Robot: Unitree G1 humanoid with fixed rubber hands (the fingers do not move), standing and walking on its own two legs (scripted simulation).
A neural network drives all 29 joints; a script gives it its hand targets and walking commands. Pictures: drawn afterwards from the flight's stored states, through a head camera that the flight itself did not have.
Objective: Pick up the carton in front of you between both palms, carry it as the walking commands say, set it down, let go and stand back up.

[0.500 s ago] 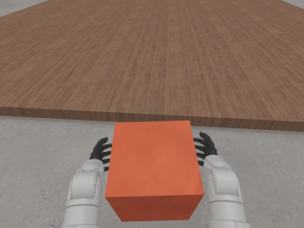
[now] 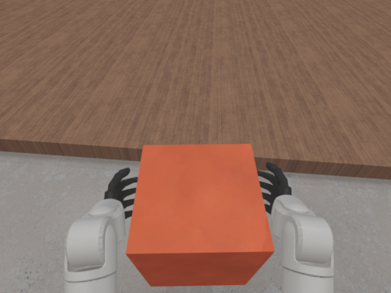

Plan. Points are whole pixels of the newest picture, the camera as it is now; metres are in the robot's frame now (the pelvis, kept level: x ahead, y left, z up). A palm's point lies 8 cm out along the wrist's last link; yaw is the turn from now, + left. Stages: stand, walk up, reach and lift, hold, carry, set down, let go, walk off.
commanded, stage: carry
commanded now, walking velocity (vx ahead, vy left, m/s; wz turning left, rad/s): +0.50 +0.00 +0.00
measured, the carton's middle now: (197, 219) +0.28 +0.00 +0.02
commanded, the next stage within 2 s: none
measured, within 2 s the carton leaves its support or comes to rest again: neither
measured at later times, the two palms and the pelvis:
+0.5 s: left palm (158, 111) +0.58 +0.12 +0.07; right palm (260, 111) +0.61 -0.18 +0.07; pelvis +0.33 -0.03 +0.00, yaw +2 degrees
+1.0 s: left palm (162, 39) +0.97 +0.15 +0.13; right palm (240, 40) +0.97 -0.15 +0.14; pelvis +0.66 +0.01 +0.00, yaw +1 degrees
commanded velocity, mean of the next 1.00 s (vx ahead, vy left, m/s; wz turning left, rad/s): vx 0.50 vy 0.00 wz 0.00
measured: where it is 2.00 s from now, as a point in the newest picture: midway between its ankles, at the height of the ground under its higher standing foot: (196, 184)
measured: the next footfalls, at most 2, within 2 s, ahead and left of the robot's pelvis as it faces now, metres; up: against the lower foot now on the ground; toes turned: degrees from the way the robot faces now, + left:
right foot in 0.42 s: +0.46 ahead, -0.12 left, +0.00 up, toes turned -11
left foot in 0.88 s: +0.74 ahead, +0.10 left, +0.00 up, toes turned +13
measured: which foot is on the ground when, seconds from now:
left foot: down 0.00-0.42, up 0.44-0.86, down 0.88-1.00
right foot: up 0.00-0.40, down 0.42-0.88, up 0.90-1.00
